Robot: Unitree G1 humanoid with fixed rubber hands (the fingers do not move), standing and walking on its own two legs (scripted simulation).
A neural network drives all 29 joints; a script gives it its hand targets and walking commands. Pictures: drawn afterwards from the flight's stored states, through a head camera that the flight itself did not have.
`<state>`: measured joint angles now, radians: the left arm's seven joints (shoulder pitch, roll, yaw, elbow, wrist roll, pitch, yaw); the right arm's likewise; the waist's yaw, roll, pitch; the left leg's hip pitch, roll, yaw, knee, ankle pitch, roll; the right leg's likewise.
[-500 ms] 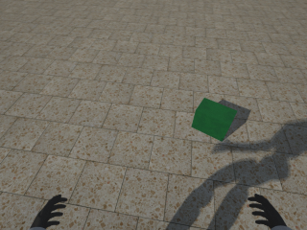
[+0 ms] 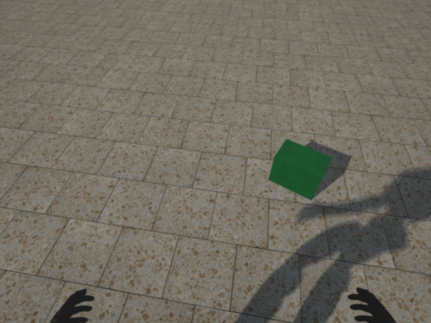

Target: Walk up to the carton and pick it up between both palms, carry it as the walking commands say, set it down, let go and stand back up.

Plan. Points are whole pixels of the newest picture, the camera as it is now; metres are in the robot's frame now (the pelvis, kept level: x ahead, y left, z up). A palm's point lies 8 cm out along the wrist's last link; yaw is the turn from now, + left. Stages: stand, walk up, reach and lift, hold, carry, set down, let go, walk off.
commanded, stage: stand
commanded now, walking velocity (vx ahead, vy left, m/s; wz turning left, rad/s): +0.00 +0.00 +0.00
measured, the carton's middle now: (298, 169) +1.00 -0.47 -0.66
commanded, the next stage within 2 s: walk up in 1.38 s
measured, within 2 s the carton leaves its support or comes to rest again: neither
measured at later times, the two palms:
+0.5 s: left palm out of the picture +0.11 +0.31 -0.08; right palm out of the picture +0.11 -0.31 -0.08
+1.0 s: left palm out of the picture +0.10 +0.31 -0.08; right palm out of the picture +0.10 -0.31 -0.08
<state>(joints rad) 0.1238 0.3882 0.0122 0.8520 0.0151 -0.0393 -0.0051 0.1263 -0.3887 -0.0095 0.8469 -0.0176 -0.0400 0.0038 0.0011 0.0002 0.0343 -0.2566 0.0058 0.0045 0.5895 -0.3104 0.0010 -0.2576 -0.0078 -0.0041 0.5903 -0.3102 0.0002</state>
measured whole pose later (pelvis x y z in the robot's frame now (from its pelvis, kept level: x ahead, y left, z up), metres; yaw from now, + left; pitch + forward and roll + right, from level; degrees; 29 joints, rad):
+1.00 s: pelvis +0.00 +0.00 +0.02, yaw +0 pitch -2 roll +0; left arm 0.08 0.40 0.00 1.06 0.01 -0.02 0.00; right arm 0.09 -0.40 -0.01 1.05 -0.01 -0.02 0.00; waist 0.00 0.00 0.04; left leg -0.13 0.00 0.01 0.35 -0.18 0.00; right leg -0.13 -0.01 -0.01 0.35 -0.19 0.00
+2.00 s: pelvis +0.09 -0.09 +0.00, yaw -14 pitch -2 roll -1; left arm 0.31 0.46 0.09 0.76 0.01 -0.04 -0.08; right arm 0.26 -0.51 -0.08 0.79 -0.02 -0.06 0.04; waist 0.02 0.05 0.04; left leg -0.41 0.10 0.02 1.03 -0.46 0.02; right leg -0.31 0.00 -0.04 0.61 -0.28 -0.04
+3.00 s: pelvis +0.43 -0.22 +0.00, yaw -29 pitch -2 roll +1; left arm 0.33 0.48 0.07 0.74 0.01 -0.07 -0.06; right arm 0.37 -0.49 -0.08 0.68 -0.02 -0.10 0.04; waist -0.03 -0.04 0.04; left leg -0.27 0.05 0.11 0.59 -0.28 0.03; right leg -0.48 -0.06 -0.02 0.86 -0.39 -0.02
